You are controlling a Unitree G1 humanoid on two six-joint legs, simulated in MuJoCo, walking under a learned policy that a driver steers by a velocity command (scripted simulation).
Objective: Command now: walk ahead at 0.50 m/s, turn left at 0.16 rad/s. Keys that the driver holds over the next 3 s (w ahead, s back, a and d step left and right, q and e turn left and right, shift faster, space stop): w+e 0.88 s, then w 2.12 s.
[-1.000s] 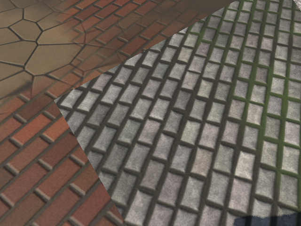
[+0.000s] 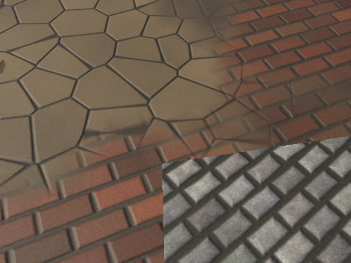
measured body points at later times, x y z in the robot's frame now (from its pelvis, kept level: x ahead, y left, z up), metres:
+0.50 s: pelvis +0.28 -0.07 -0.01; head +0.33 -0.07 +0.43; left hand +0.51 +0.15 -0.11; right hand +0.29 -0.35 -0.14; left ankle +0.10 +0.08 -0.65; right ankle +0.36 -0.16 -0.73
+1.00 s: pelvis +0.57 -0.10 +0.00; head +0.60 -0.10 +0.45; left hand +0.77 +0.12 -0.12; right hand +0.61 -0.41 -0.08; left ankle +0.68 -0.03 -0.73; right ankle +0.40 -0.15 -0.65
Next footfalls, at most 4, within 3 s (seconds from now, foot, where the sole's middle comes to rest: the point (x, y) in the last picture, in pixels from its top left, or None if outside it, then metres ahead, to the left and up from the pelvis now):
0.44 right None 0.40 -0.16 -0.77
0.90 left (194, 195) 0.72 -0.05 -0.77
1.42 right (276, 175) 0.82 -0.40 -0.77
1.94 left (252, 110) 1.19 -0.35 -0.77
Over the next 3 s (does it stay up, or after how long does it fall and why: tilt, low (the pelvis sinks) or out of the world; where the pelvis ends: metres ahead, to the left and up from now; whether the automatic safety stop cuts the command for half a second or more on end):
stays up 1.48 -0.66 0.00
